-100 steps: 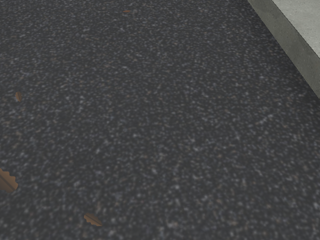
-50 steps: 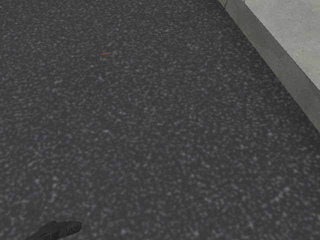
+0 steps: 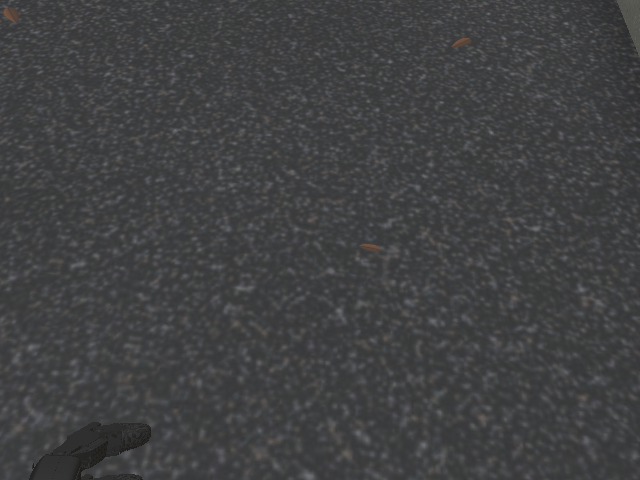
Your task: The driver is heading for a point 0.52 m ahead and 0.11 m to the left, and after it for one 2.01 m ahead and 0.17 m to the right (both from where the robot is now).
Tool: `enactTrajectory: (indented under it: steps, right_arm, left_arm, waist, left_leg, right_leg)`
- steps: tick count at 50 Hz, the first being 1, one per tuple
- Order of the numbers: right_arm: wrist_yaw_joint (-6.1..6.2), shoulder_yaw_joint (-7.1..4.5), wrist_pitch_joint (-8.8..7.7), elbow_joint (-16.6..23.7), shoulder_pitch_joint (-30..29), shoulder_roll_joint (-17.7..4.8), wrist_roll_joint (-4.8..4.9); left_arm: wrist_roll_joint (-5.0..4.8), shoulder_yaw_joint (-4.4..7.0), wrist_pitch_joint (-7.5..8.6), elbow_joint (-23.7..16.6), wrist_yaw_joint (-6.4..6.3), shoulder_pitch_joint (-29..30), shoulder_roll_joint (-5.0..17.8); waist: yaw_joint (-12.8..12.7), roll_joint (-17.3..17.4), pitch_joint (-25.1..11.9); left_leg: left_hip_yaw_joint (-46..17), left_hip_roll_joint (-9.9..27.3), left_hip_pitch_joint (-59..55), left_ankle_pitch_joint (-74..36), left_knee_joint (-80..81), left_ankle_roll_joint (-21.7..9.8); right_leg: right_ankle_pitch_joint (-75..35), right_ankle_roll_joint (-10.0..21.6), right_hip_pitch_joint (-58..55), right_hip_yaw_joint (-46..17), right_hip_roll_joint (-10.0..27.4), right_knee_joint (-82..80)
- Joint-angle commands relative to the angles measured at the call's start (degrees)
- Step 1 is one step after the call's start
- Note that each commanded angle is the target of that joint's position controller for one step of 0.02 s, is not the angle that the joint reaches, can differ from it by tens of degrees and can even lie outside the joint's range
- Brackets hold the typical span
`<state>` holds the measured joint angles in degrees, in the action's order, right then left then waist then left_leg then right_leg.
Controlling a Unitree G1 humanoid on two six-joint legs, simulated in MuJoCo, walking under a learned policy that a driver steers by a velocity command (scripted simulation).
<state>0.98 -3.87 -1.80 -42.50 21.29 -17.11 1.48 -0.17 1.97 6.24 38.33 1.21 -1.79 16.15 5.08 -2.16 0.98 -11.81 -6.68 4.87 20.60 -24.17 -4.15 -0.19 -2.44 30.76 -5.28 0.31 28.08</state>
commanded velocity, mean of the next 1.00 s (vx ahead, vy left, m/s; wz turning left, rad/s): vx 0.50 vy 0.00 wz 0.28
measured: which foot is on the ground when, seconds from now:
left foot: down 0.00-0.04, up 0.06-0.54, down 0.56-1.00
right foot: up 0.00-0.02, down 0.04-0.58, up 0.60-1.00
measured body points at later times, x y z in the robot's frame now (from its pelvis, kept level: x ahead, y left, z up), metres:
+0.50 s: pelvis +0.26 +0.02 -0.01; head +0.29 +0.04 +0.44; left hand +0.19 +0.30 -0.13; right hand +0.55 -0.14 -0.08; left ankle +0.38 +0.19 -0.71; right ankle +0.16 -0.14 -0.74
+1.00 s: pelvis +0.51 +0.13 +0.00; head +0.54 +0.14 +0.45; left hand +0.61 +0.41 -0.11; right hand +0.64 -0.12 -0.12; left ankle +0.38 +0.17 -0.74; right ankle +0.74 +0.04 -0.69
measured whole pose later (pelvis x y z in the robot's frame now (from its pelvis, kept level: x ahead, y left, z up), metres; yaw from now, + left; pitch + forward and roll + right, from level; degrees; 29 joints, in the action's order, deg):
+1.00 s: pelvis +0.51 +0.13 +0.00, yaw +14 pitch +1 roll +2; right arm 0.1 -3.5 -4.6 -45.5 17.5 -15.1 -0.5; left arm -1.2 2.6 2.7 44.7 2.4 -9.1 15.4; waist 3.1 -2.7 1.2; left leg 9.9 -3.8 -4.7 17.4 -11.4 -2.9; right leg -4.9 0.1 38.2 -1.4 4.9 38.2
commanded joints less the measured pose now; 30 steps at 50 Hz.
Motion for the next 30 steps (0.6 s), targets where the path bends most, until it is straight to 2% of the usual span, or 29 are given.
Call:
enactTrajectory:
  steps: [1, 2, 3, 4, 5, 6, 7, 8, 9, 10, 12, 15, 19, 21, 23, 25, 26, 27, 28, 29, 30]
  right_arm:
    - [0.29, -2.17, -0.03, 3.3, -1.7, -8.0, -0.11]
    - [0.00, -1.24, -0.19, 4.0, -2.1, -5.5, -0.49]
    - [-0.08, -0.23, -0.55, 5.0, 1.5, -2.2, -0.62]
    - [-0.06, 0.39, -0.99, 6.1, 6.7, -2.1, 0.37]
    - [0.01, -0.83, -0.82, 5.0, 3.9, -7.7, 0.84]
    - [-0.03, -1.42, -0.45, 5.9, -1.9, -9.5, 0.41]
    - [-0.10, -1.48, -0.31, 6.6, -4.6, -8.8, -0.27]
    - [-0.37, -1.63, -0.20, 7.0, -5.5, -7.8, -0.48]
    - [-0.69, -1.57, 0.08, 7.1, -4.9, -6.6, -0.06]
    - [-0.85, -1.40, 0.41, 7.1, -4.5, -5.3, 0.25]
    - [-0.97, -1.04, 0.85, 8.0, -6.1, -3.8, 0.05]
    - [-1.35, -0.69, 0.75, 9.1, -9.0, -3.0, -0.26]
    - [-2.81, -0.02, -0.14, 10.4, -15.7, -1.8, -0.22]
    - [-3.50, 0.15, -0.23, 11.7, -18.9, -1.5, -0.07]
    - [-4.08, -0.05, -0.14, 12.9, -20.8, -2.1, 0.05]
    - [-4.34, -0.89, 0.14, 13.5, -19.6, -3.7, -0.26]
    - [-4.26, -1.70, 0.42, 13.0, -16.6, -5.2, -0.45]
    - [-4.00, -3.07, 0.68, 11.3, -9.2, -7.3, -0.39]
    - [-3.04, -4.72, 1.01, 8.6, 0.5, -10.1, -0.28]
    - [-1.95, -5.47, 0.85, 7.8, 3.3, -16.0, -0.14]
    - [-2.24, -4.33, -0.03, 9.1, 4.9, -14.1, -0.19]
  left_arm:
    - [-0.20, 3.28, 1.68, -3.0, -0.16, -2.9, 8.2]
    - [0.62, 4.12, 1.96, -2.1, -0.57, -9.3, 10.0]
    - [1.51, 5.14, 1.81, -1.6, -1.00, -16.8, 14.0]
    - [0.68, 5.54, 0.82, 0.4, -0.48, -20.4, 14.6]
    - [-0.20, 4.31, 0.50, -0.5, -0.54, -18.4, 9.5]
    - [-0.09, 3.64, 0.04, -0.9, -0.81, -15.6, 7.3]
    - [0.50, 3.23, -0.22, -0.8, -0.86, -13.1, 6.6]
    - [0.78, 2.84, -0.24, -0.4, -0.95, -11.6, 5.4]
    - [0.97, 2.67, -0.08, 0.0, -1.02, -10.9, 5.0]
    - [0.73, 2.70, 0.15, 0.4, -1.00, -10.5, 4.7]
    - [0.40, 3.16, 0.59, 1.5, -0.96, -10.9, 5.8]
    - [0.54, 3.84, 0.48, 3.0, -1.07, -11.5, 7.8]
    - [0.09, 4.12, -0.34, 4.5, -1.42, -12.5, 9.3]
    - [-0.38, 4.39, -0.86, 5.6, -1.49, -14.4, 10.3]
    - [-1.05, 4.76, -1.51, 6.4, -1.47, -15.3, 11.4]
    - [-1.62, 5.26, -2.24, 6.6, -1.69, -15.1, 12.9]
    - [-1.89, 5.55, -2.64, 6.5, -1.91, -14.9, 13.9]
    - [-2.15, 5.55, -3.08, 6.3, -2.11, -14.2, 14.1]
    - [-1.68, 4.57, -2.96, 6.5, -2.28, -15.6, 12.0]
    - [1.37, 1.68, -2.12, 4.3, -1.41, -21.0, 4.0]
    - [0.07, 1.06, -0.35, 4.7, -0.63, -21.0, 5.1]
  waist:
    - [-5.5, 9.4, -2.8]
    - [-8.6, 7.6, -8.5]
    - [-9.5, -1.8, -16.8]
    - [-7.8, -17.5, -20.9]
    - [-9.0, -9.6, -14.1]
    - [-9.8, -4.6, -7.0]
    - [-8.8, -1.6, -3.1]
    - [-7.6, -1.9, -0.8]
    - [-6.5, -3.8, -0.2]
    - [-6.1, -4.6, 0.0]
    - [-6.0, -3.9, 0.7]
    - [-6.4, -2.1, 0.8]
    - [-8.9, -1.2, 2.2]
    - [-9.9, -0.9, 3.2]
    - [-9.8, -1.2, 3.9]
    - [-7.8, -2.5, 2.1]
    - [-5.6, -3.5, -0.3]
    - [-1.1, -2.9, -4.3]
    - [3.5, -0.2, -9.2]
    - [-0.4, 15.6, -15.0]
    - [0.7, 14.2, -26.1]
  left_leg:
    - [-12.6, 13.1, 2.5, -20.7, -2.2, -5.3]
    - [-9.9, 10.1, 5.7, -20.8, -11.8, -3.6]
    - [-3.2, 3.6, 19.9, -8.5, -29.4, 0.0]
    - [1.0, 1.0, 35.0, 14.8, -43.2, 2.2]
    - [0.0, 5.5, 39.9, 11.0, -49.1, 2.8]
    - [2.3, 7.3, 40.5, 5.8, -49.9, 3.2]
    - [3.5, 9.1, 38.8, 2.0, -48.3, 3.5]
    - [3.5, 10.6, 37.2, -0.4, -46.1, 3.5]
    - [4.1, 11.8, 34.7, -1.8, -44.8, 3.5]
    - [5.0, 12.2, 33.9, -2.5, -43.8, 3.7]
    - [5.8, 12.9, 35.2, -4.7, -41.1, 4.4]
    - [6.1, 13.5, 37.3, -11.2, -33.8, 5.2]
    - [9.9, 12.5, 34.0, -21.5, -20.5, 4.4]
    - [11.6, 11.9, 33.2, -21.7, -16.4, 3.5]
    - [12.8, 11.3, 32.9, -18.7, -13.5, 2.1]
    - [15.5, 8.5, 28.4, -12.9, -12.0, -0.2]
    - [17.1, 6.3, 23.5, -10.0, -11.8, -1.5]
    - [18.3, 3.8, 13.5, -11.1, -9.1, -3.4]
    - [14.8, 3.9, -3.8, -14.3, -6.8, -5.7]
    - [-11.4, 20.2, -26.2, -13.6, -6.6, -13.4]
    - [-35.0, 29.0, -31.0, -3.6, 3.9, -20.0]
  right_leg:
    - [3.0, 3.1, -12.5, 1.5, -0.6, -3.8]
    - [3.2, 5.9, -24.3, -1.4, 3.6, -3.1]
    - [7.2, 11.5, -44.0, -16.0, 15.2, -2.3]
    - [20.8, 17.2, -53.0, -38.2, 24.1, -8.1]
    - [30.8, 15.4, -47.9, -36.3, 23.0, -10.2]
    - [27.6, 13.3, -40.1, -27.3, 20.7, -11.3]
    - [20.8, 12.6, -33.2, -21.0, 18.4, -12.7]
    - [15.4, 12.3, -28.9, -16.1, 16.4, -14.1]
    - [12.2, 11.8, -25.8, -11.9, 14.8, -15.6]
    - [10.0, 12.0, -24.4, -8.7, 13.9, -16.8]
    - [5.3, 13.0, -23.6, -4.4, 14.1, -18.6]
    - [-1.2, 13.6, -25.9, 1.1, 14.6, -19.5]
    - [-4.3, 11.7, -27.4, 9.0, 13.2, -19.4]
    - [-4.8, 11.1, -29.7, 10.8, 14.0, -19.1]
    - [-8.5, 10.3, -33.1, 12.1, 15.4, -17.5]
    - [-24.2, 9.2, -35.7, 14.2, 15.8, -11.8]
    - [-33.8, 8.6, -36.2, 15.4, 15.6, -6.1]
    - [-38.5, 7.4, -34.1, 17.0, 14.4, 3.9]
    - [-31.3, 5.7, -23.9, 17.3, 12.6, 17.1]
    - [18.4, 2.6, 1.1, 16.5, 5.5, 38.5]
    - [35.8, 2.1, 9.2, 4.0, -0.4, 49.7]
